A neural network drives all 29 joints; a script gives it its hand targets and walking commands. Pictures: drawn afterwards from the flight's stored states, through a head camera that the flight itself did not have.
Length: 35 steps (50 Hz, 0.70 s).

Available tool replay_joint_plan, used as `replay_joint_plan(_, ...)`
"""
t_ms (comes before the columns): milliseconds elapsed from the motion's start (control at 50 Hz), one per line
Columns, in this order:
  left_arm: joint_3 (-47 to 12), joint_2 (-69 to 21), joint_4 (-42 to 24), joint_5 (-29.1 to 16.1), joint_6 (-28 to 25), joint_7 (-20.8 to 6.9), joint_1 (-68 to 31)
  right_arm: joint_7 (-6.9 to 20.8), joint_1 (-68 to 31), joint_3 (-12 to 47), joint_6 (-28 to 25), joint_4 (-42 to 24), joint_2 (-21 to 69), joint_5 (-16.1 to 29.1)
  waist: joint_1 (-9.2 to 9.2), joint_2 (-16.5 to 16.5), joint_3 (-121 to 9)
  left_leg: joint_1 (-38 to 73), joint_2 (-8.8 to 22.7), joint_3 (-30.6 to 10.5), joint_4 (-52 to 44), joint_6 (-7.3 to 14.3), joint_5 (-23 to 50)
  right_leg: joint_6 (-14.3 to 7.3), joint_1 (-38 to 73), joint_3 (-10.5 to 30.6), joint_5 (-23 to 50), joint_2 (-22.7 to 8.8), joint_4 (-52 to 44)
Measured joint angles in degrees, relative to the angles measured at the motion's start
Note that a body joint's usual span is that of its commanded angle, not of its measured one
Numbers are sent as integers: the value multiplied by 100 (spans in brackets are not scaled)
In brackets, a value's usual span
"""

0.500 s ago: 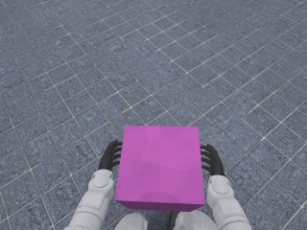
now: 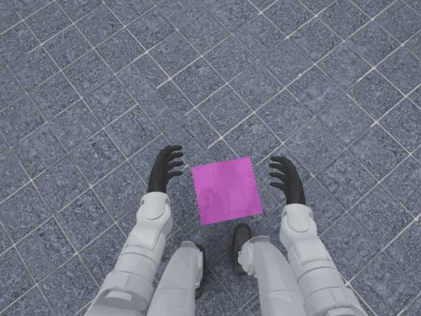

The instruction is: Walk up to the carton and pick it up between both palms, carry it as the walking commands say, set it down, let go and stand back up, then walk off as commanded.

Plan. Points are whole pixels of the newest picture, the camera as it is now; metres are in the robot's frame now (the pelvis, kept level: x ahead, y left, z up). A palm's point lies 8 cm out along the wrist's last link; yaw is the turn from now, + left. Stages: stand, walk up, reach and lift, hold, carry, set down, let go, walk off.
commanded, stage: set down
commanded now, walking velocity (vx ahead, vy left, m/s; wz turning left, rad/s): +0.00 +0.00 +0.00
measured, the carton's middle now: (223, 193) +0.37 +0.01 -0.60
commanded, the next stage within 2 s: none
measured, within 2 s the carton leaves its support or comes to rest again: neither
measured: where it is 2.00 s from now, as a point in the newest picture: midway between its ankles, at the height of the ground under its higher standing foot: (218, 269)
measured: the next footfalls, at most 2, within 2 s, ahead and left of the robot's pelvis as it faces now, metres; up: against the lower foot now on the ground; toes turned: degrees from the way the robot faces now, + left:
none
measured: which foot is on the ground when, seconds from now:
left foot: down 0.00-1.00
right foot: down 0.00-1.00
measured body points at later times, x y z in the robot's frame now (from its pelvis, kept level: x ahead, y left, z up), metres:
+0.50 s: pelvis -0.04 +0.00 -0.06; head +0.24 +0.00 +0.29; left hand +0.38 +0.14 -0.19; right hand +0.37 -0.12 -0.19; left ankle +0.02 +0.11 -0.69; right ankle +0.12 -0.07 -0.69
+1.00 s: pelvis -0.07 +0.00 -0.13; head +0.28 +0.00 +0.15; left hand +0.42 +0.14 -0.29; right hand +0.41 -0.11 -0.30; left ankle +0.02 +0.11 -0.69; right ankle +0.12 -0.07 -0.69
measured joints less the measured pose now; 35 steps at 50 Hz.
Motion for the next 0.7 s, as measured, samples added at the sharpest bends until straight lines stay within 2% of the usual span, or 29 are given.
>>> replay_joint_plan(100,291,94,64,10,55,99,-485,-48,-541,-126,143,15,-1,1,0,2,171,-526,0,-3,457,2,-85,-5,-523,0,-49,-12,416)
replay_joint_plan(240,269,183,68,10,247,153,-852,-107,-1068,-178,386,17,-7,1,0,5,312,-1101,0,-2,899,11,-143,-13,-1082,0,-63,-26,801)
replay_joint_plan(400,399,187,91,10,504,265,-1483,-123,-1770,-557,603,96,-37,0,-1,8,421,-1723,0,-12,1398,13,-219,-21,-1695,0,-100,-32,1253)
replay_joint_plan(600,830,181,328,10,603,250,-2301,-129,-2444,-847,714,248,-54,0,-3,15,416,-2514,0,-20,1952,13,-323,-30,-2500,0,-179,-36,1795)
replay_joint_plan(700,861,267,334,11,624,244,-2652,-151,-2801,-857,758,247,-112,0,-3,15,665,-2805,0,-25,2222,11,-381,-45,-2804,0,-227,-37,2069)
